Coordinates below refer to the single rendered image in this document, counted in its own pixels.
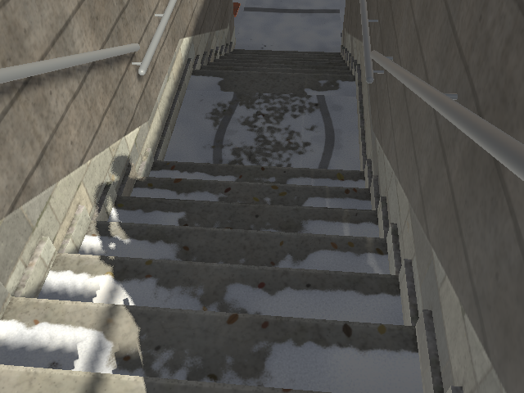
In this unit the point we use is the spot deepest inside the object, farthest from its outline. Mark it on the stairs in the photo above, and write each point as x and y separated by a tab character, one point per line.
217	278
281	61

